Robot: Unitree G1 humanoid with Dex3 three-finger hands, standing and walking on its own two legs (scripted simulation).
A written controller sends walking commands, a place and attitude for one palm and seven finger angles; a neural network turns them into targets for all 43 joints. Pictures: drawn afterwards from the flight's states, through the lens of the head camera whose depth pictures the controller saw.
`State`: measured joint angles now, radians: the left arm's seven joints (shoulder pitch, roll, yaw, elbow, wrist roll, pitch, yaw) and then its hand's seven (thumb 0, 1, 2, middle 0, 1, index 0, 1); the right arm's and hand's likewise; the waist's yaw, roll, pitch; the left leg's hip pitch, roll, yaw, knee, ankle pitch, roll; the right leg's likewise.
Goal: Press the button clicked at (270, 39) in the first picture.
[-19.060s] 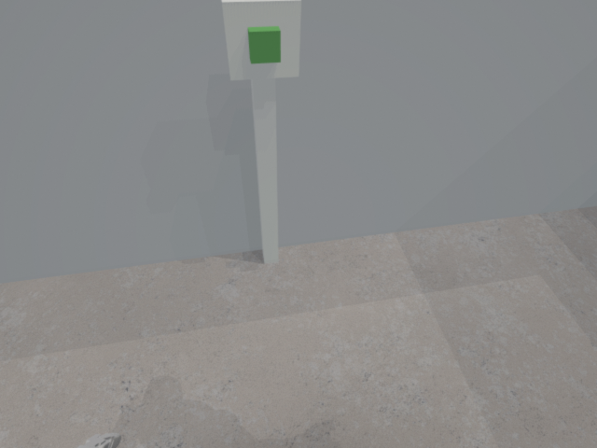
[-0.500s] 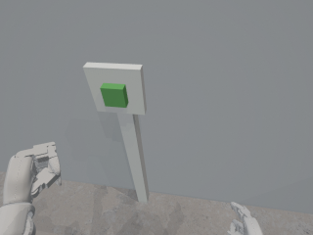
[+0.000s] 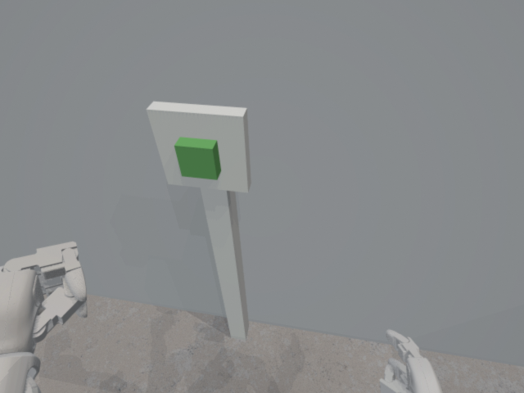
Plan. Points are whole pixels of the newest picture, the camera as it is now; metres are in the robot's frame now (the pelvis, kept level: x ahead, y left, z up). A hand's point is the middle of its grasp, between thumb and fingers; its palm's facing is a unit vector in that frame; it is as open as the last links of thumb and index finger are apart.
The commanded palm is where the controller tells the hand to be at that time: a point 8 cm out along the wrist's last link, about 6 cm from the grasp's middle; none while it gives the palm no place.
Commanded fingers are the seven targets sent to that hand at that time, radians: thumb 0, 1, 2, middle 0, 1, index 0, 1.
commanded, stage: step back with the hand held close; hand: left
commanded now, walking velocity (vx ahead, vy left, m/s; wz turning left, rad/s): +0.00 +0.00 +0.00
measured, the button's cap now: (199, 157) +0.47 +0.18 +0.13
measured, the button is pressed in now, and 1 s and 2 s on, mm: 0 0 0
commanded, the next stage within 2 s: stop stepping back and stand still in 1.24 s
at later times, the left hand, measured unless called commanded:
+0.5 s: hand (55, 301) +0.16 +0.26 +0.16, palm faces +0.28 -0.81 -0.51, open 3.1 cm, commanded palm +0.10 +0.30 +0.17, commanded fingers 0.00 0.90 0.90 -1.30 -1.50 -1.30 -1.50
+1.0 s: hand out of the picture +0.07 +0.28 +0.16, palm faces +0.38 -0.81 -0.45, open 3.1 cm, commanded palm +0.01 +0.32 +0.17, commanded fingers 0.00 0.90 0.90 -1.30 -1.50 -1.30 -1.50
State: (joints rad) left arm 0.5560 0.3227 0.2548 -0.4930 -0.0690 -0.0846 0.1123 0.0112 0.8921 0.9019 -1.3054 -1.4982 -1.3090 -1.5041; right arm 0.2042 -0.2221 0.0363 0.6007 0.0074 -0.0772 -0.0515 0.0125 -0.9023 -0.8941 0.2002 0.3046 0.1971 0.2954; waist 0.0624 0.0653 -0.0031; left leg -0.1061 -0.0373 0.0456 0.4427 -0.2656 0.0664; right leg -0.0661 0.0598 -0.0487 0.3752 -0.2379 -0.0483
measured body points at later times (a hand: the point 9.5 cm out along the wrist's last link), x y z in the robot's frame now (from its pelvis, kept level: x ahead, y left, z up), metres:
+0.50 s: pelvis -0.04 +0.02 -0.01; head -0.02 +0.03 +0.44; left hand +0.14 +0.30 +0.18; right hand +0.12 -0.23 -0.08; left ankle -0.01 +0.07 -0.74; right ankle -0.02 -0.09 -0.74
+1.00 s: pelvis -0.12 +0.04 -0.02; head -0.11 +0.07 +0.43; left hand +0.05 +0.32 +0.18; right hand +0.04 -0.21 -0.09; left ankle -0.01 +0.07 -0.74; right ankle -0.12 -0.11 -0.70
